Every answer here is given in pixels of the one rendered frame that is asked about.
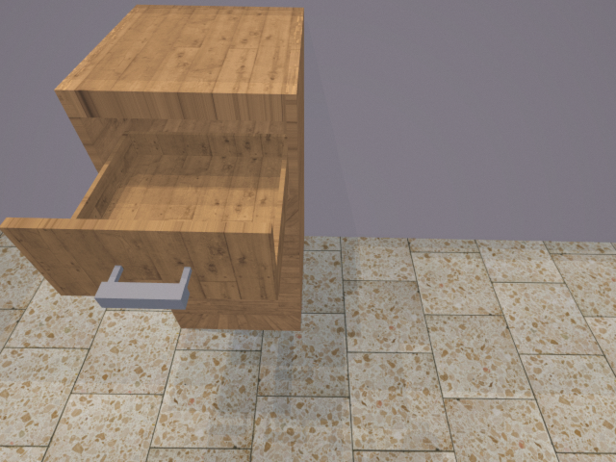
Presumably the handle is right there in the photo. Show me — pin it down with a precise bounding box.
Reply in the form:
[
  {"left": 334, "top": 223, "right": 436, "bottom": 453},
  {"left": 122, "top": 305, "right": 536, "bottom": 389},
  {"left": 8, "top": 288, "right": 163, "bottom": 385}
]
[{"left": 94, "top": 266, "right": 192, "bottom": 310}]

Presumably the cabinet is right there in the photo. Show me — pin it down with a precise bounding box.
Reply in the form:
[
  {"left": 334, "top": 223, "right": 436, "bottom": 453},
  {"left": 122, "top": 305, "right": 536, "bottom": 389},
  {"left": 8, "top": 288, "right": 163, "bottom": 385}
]
[{"left": 54, "top": 5, "right": 304, "bottom": 331}]

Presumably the drawer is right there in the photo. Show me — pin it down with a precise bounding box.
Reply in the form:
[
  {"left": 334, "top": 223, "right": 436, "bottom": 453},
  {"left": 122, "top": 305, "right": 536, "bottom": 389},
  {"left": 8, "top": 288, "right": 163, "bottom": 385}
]
[{"left": 0, "top": 131, "right": 289, "bottom": 300}]

